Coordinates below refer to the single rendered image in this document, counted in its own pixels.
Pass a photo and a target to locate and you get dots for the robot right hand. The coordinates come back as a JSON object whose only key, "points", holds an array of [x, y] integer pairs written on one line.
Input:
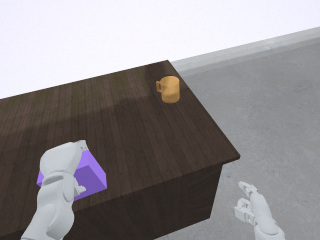
{"points": [[246, 210]]}

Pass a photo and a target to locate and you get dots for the robot right forearm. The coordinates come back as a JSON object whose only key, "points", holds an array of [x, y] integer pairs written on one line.
{"points": [[266, 228]]}

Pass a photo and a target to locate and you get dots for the table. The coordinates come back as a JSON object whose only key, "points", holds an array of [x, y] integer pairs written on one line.
{"points": [[162, 161]]}

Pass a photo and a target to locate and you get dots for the sponge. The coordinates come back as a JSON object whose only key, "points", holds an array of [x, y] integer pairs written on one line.
{"points": [[88, 174]]}

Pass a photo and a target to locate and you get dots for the robot left forearm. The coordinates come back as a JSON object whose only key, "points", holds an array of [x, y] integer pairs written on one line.
{"points": [[54, 216]]}

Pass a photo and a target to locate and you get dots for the robot left hand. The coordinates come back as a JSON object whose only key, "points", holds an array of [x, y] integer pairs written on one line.
{"points": [[64, 158]]}

